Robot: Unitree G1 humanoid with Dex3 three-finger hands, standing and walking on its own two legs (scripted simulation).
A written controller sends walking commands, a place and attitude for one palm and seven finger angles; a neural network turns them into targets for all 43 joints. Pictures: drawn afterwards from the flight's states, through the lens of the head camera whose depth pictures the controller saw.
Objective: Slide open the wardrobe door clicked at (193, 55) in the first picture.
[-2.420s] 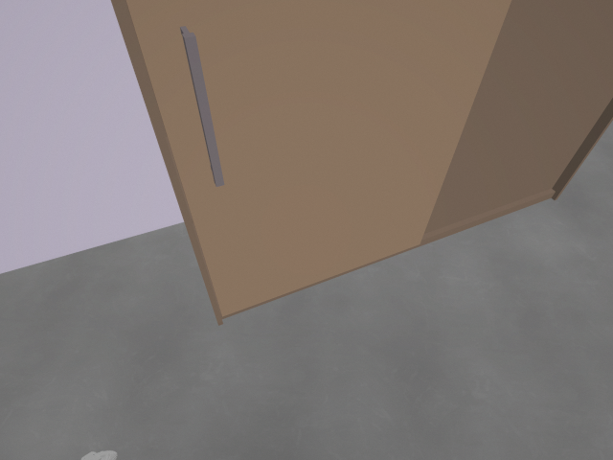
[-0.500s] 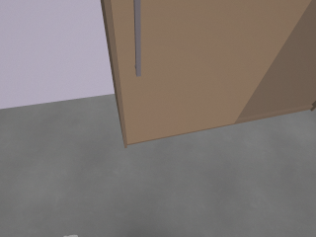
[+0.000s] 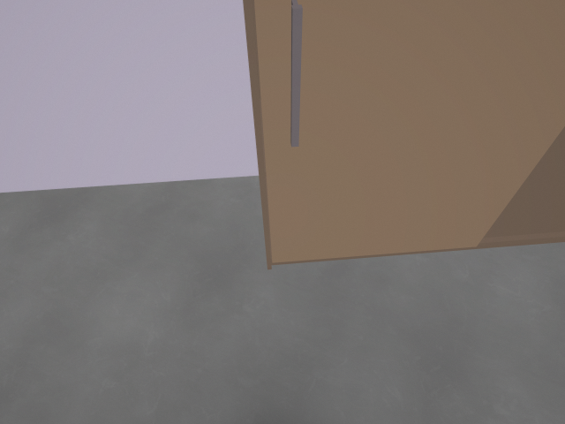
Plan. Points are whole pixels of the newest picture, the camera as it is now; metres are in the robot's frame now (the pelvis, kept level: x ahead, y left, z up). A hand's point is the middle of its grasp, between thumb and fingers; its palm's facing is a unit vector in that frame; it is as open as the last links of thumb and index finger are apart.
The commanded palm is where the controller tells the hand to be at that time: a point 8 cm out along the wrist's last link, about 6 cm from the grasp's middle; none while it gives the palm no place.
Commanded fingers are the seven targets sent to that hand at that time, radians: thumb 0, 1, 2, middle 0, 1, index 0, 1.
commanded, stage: take the last steps up to it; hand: left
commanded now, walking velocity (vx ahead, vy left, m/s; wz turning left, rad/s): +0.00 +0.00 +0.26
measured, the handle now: (294, 81) +0.78 +0.00 +0.08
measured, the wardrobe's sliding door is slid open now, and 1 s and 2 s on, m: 0.00 0.00 0.00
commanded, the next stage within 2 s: come to a stop and stand still in 1.00 s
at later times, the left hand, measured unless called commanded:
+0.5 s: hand out of the picture -0.07 +0.14 -0.18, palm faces +0.13 -0.99 -0.11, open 7.4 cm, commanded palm none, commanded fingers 0.00 0.90 0.90 -0.20 -0.30 -0.20 -0.30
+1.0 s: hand (251, 337) +0.30 +0.08 -0.17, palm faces +0.01 -0.98 -0.21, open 7.4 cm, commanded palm none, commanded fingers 0.00 0.90 0.90 -0.20 -0.30 -0.20 -0.30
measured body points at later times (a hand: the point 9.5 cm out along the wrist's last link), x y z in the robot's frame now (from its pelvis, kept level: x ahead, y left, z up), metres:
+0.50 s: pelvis +0.04 -0.01 +0.00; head +0.04 +0.02 +0.45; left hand -0.08 +0.19 -0.16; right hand +0.11 -0.23 -0.14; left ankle -0.01 +0.11 -0.73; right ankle +0.00 -0.11 -0.70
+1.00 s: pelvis +0.22 -0.11 +0.00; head +0.25 -0.12 +0.45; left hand +0.30 +0.13 -0.15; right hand +0.22 -0.35 -0.16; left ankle +0.17 +0.02 -0.65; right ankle +0.25 -0.19 -0.73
